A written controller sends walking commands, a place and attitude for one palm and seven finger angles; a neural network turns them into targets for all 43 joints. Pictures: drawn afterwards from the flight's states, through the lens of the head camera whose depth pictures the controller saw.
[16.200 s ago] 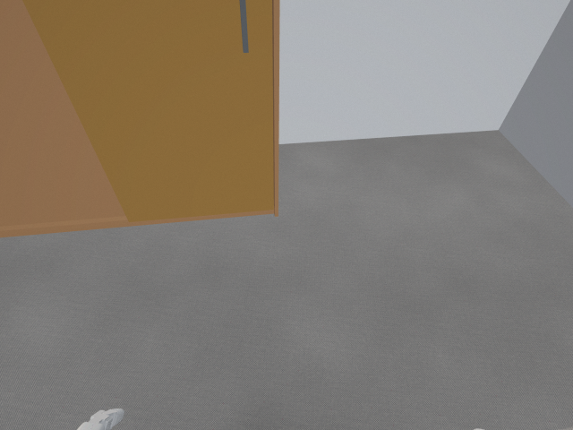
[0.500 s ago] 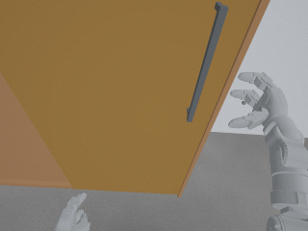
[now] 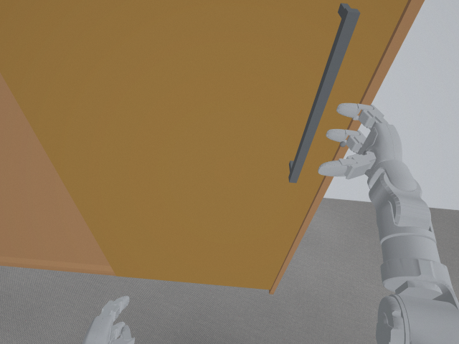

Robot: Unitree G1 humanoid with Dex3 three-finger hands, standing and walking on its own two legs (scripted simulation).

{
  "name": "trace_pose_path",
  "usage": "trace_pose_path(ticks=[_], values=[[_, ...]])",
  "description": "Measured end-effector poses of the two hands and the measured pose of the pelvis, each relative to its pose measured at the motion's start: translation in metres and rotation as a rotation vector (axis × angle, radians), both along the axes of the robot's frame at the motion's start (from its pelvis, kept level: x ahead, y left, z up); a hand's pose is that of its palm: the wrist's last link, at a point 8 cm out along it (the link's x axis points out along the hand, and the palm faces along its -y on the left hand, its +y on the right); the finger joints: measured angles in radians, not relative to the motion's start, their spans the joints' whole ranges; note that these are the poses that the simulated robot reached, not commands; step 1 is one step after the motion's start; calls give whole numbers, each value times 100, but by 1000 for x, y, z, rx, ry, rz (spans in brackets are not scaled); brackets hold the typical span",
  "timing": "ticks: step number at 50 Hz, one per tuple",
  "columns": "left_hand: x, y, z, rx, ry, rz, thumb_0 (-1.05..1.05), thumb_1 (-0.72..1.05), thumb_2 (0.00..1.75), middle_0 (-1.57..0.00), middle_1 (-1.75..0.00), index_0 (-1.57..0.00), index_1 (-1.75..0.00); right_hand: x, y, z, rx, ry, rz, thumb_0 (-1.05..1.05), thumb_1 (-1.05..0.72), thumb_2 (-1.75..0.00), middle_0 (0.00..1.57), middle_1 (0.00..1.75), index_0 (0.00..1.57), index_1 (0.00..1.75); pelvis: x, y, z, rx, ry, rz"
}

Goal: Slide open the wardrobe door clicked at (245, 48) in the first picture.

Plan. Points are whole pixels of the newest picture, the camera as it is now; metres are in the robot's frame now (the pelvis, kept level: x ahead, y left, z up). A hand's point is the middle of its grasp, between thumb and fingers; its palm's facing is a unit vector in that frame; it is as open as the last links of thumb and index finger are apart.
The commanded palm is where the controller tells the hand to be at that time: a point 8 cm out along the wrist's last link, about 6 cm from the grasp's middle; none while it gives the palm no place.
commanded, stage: move the hooked fingers beside the handle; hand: right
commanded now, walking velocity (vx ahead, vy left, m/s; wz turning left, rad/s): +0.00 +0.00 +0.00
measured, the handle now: (313, 111) +0.47 -0.10 +0.20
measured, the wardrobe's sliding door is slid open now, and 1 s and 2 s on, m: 0.00 0.00 0.00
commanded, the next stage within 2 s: none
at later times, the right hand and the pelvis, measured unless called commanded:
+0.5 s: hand (346, 148) +0.40 -0.15 +0.18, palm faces +0.02 +1.00 +0.00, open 14.0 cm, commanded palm +0.38 -0.21 +0.18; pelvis -0.01 +0.00 +0.00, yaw +0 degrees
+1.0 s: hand (351, 140) +0.41 -0.16 +0.19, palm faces +0.02 +1.00 +0.00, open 14.0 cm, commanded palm +0.38 -0.21 +0.18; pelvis +0.00 +0.00 +0.00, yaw +0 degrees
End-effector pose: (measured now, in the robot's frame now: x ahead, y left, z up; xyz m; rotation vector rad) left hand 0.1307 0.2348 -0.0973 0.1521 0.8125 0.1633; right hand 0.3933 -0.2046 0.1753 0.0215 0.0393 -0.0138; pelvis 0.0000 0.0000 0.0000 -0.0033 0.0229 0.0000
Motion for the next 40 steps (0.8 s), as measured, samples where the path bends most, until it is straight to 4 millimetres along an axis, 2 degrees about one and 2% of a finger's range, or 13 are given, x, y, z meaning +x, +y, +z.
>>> trace_pose_path(ticks=[4,11,18,21,26,30,34,40], values=[[-11,6,0,3,13,23,1,91,90,-21,-30,-20,-30,0,-8,-3,-16,-18,-36,-1,50,-30,30,120,30,119,0,3,0,-1,-2,12],[-22,14,-2,15,34,30,1,91,90,-21,-30,-20,-30,-12,-17,15,-30,-100,-20,-1,50,-30,30,120,30,119,0,4,1,2,-16,8],[-16,14,0,17,14,19,1,91,90,-20,-30,-20,-30,-20,-12,-6,-14,4,6,-1,50,-30,30,120,30,120,-6,3,0,2,-16,-2],[-12,11,2,19,-5,12,1,91,90,-20,-30,-20,-30,-22,-6,-9,-19,-5,-2,-1,50,-30,30,120,30,120,-9,2,0,2,-19,-3],[-7,4,5,16,-28,-1,1,91,90,-20,-30,-20,-30,-15,0,10,-25,-89,-4,-1,50,-30,30,120,30,120,-11,2,0,1,-22,-2],[-8,0,5,3,-26,0,1,91,90,-21,-30,-20,-30,-3,-2,20,-29,-73,-5,-1,50,-30,30,120,30,120,-10,2,1,1,-14,0],[-14,0,1,-12,-6,6,1,91,90,-21,-30,-20,-30,0,-5,9,-19,-11,-1,-1,50,-30,30,120,30,120,-8,0,1,0,-2,7],[-23,2,-2,-5,29,13,1,91,90,-21,-30,-20,-30,-12,-3,-7,-8,-38,5,-1,50,-30,30,120,30,119,-5,-2,1,1,-7,13]])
